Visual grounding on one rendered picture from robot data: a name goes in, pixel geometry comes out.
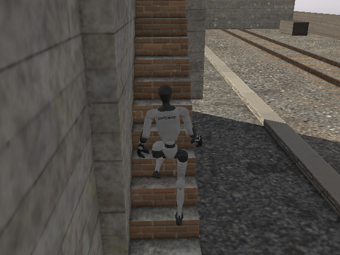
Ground stairs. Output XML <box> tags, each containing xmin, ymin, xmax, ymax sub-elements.
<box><xmin>129</xmin><ymin>0</ymin><xmax>202</xmax><ymax>255</ymax></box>

